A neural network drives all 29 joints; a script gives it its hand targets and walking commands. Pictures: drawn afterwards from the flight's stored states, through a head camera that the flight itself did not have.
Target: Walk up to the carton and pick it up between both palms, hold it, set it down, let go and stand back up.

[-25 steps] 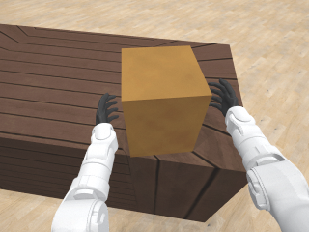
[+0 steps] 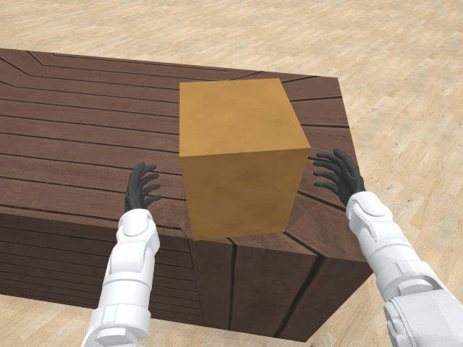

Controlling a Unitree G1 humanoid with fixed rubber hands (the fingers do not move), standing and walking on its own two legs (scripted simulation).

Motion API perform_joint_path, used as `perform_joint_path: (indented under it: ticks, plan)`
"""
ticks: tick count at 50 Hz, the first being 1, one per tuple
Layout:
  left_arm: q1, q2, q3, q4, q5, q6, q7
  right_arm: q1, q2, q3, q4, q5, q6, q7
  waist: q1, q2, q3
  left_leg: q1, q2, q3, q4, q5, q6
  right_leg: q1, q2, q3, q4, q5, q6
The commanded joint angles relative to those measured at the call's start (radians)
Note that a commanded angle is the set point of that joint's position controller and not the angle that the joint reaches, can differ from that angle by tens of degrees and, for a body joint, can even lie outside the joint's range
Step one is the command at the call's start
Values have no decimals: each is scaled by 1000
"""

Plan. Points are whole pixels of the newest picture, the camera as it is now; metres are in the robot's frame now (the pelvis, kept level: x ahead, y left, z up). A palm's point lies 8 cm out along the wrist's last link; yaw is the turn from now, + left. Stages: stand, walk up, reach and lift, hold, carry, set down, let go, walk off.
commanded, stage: set down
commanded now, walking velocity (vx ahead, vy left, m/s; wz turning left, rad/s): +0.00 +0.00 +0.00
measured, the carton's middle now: (235, 161) +0.47 +0.03 +0.06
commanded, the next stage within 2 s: none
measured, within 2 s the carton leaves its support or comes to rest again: neither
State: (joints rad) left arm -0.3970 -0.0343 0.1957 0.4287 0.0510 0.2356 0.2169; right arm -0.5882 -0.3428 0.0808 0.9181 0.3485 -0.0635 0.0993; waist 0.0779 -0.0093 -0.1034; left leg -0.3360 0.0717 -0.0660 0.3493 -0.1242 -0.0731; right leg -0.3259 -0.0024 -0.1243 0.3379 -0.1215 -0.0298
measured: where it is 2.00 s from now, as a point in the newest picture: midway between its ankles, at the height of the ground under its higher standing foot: outside the picture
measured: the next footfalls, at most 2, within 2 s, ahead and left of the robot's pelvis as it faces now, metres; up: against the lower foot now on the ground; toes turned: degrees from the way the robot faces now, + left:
none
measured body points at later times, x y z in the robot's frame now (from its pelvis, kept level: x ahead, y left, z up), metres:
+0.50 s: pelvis +0.01 +0.00 +0.00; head -0.01 +0.00 +0.45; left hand +0.30 +0.21 +0.07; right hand +0.36 -0.20 +0.07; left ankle +0.03 +0.17 -0.74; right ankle +0.03 -0.10 -0.74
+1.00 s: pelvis +0.01 -0.01 +0.00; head -0.01 +0.00 +0.45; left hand +0.27 +0.20 +0.06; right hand +0.31 -0.22 +0.05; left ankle +0.03 +0.17 -0.74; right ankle +0.03 -0.10 -0.74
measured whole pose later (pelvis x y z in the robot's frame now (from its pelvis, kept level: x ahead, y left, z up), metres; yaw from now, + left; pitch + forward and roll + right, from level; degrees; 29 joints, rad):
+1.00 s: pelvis +0.01 -0.01 +0.00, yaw +0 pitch -1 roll +0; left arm 0.09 -0.03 0.08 -0.12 0.05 0.41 0.19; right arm -0.03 -0.35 0.04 0.32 0.34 0.05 0.10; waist 0.04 -0.03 -0.05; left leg -0.15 0.07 -0.07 0.30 -0.14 -0.08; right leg -0.16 0.00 -0.12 0.34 -0.17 -0.04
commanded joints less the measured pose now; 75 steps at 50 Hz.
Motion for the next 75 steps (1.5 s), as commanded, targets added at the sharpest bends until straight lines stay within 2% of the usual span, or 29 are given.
perform_joint_path:
  ticks: [1,7,9,11,12,17,18,20,22,24,27,28,33,35,37,39,42,43,44,45,50,52,53,58,63,65,66,70,75]
  plan:
    - [-245,81,-137,-273,-58,2,-14,-304,-182,-103,-220,-20,-12,14,-72,-77,-328,114,-71,89,-34,86,63,251,55,114,15,16,15]
    - [-159,84,-127,-313,-42,41,-31,-230,-202,-124,-276,-35,6,14,-70,-96,-292,120,-76,92,-47,84,64,266,54,118,6,23,19]
    - [-43,63,-145,-441,-45,43,-33,-123,-203,-127,-339,-21,-1,13,-86,-113,-327,159,-75,84,-46,164,61,329,59,110,23,145,22]
    - [-111,73,-150,-413,-42,53,-39,-179,-209,-137,-327,-29,9,14,-90,-81,-279,134,-84,88,-36,145,52,290,57,116,19,104,17]
    - [17,67,-154,-465,-38,64,-41,-67,-197,-113,-364,-9,9,11,-96,-87,-270,169,-86,85,-37,198,57,320,58,112,21,194,18]
    - [31,58,-189,-540,-52,59,-42,-41,-208,-148,-463,-20,15,25,-100,-98,-243,180,-82,77,-41,149,59,274,57,112,4,102,14]
    - [-58,98,-140,-467,-43,63,-42,-111,-180,-134,-480,-29,23,21,-67,-111,-211,114,-88,93,-45,85,66,256,41,134,-3,7,15]
    - [131,59,-177,-581,-58,70,-39,64,-184,-121,-538,-6,31,20,-91,-132,-217,180,-84,79,-61,123,77,313,45,122,-2,88,16]
    - [44,70,-175,-548,-57,90,-44,-2,-174,-134,-521,-24,54,21,-93,-117,-196,146,-87,89,-62,70,72,272,38,129,-9,-6,13]
    - [114,73,-179,-607,-55,97,-39,74,-175,-128,-551,-12,54,20,-95,-111,-182,165,-86,83,-61,102,71,298,33,130,-8,51,9]
    - [80,70,-201,-604,-68,109,-31,55,-176,-165,-571,-25,67,28,-91,-93,-158,152,-84,80,-72,3,63,223,34,124,-22,-116,3]
    - [144,58,-226,-674,-74,114,-27,119,-197,-173,-590,-17,65,30,-111,-81,-172,185,-81,68,-72,48,63,247,38,119,-19,-43,0]
    - [181,68,-199,-621,-59,143,-36,166,-159,-145,-636,-17,89,18,-84,-131,-90,156,-84,79,-84,4,74,257,16,141,-37,-127,10]
    - [161,69,-202,-668,-59,156,-33,147,-188,-161,-613,-12,95,22,-105,-110,-104,177,-82,78,-83,24,65,246,33,120,-26,-93,6]
    - [141,81,-206,-674,-64,156,-33,134,-175,-158,-651,-19,102,15,-88,-107,-106,139,-84,85,-83,2,65,256,21,136,-21,-113,5]
    - [274,52,-254,-772,-64,151,-32,251,-198,-164,-694,0,85,16,-120,-84,-90,210,-81,66,-90,43,61,274,38,113,-22,-28,0]
    - [287,64,-239,-728,-60,152,-32,279,-181,-153,-714,-5,96,11,-96,-99,-77,199,-85,81,-88,49,64,285,23,133,-23,-23,8]
    - [418,46,-262,-819,-56,146,-33,408,-197,-164,-729,3,83,13,-119,-88,-70,240,-80,66,-93,96,59,325,30,116,-24,49,4]
    - [308,65,-248,-768,-52,146,-37,299,-180,-148,-729,2,88,3,-109,-74,-56,217,-86,78,-97,47,60,288,27,118,-23,11,11]
    - [310,76,-235,-751,-52,140,-38,305,-177,-155,-753,-14,84,-2,-100,-110,-51,195,-87,80,-100,29,66,308,14,130,-28,-11,16]
    - [407,59,-250,-806,-50,111,-31,419,-160,-138,-833,-11,74,-16,-84,-76,-32,220,-89,92,-98,85,54,332,14,134,-19,81,17]
    - [544,47,-271,-918,-64,90,-38,570,-155,-129,-911,-6,64,-21,-99,-106,-43,273,-87,83,-101,153,47,378,18,132,-30,161,20]
    - [540,56,-256,-868,-55,84,-43,567,-139,-116,-920,-11,63,-27,-77,-111,-16,279,-94,93,-104,150,46,366,9,134,-38,154,27]
    - [646,66,-253,-918,-53,79,-50,695,-111,-112,-1012,-27,84,-56,-77,-108,92,319,-96,85,-116,126,40,304,-3,150,-93,-1,25]
    - [616,125,-228,-930,-83,99,-45,722,-101,-131,-1110,-52,127,-68,-71,-140,171,316,-93,77,-120,26,49,193,-34,195,-158,-289,19]
    - [627,124,-224,-882,-74,124,-54,753,-89,-147,-1067,-72,157,-76,-87,-112,230,304,-88,84,-134,-32,40,169,-31,196,-163,-326,11]
    - [610,123,-239,-989,-90,114,-36,730,-96,-156,-1145,-51,145,-71,-65,-93,179,321,-81,78,-139,6,43,175,-29,184,-158,-302,7]
    - [603,152,-221,-838,-88,173,-61,738,-80,-158,-1082,-72,193,-88,-92,-104,249,301,-93,89,-128,-47,46,155,-55,212,-184,-370,12]
    - [593,170,-217,-965,-115,173,-54,740,-81,-190,-1143,-72,201,-82,-74,-69,160,317,-76,93,-130,-32,40,152,-38,181,-159,-327,17]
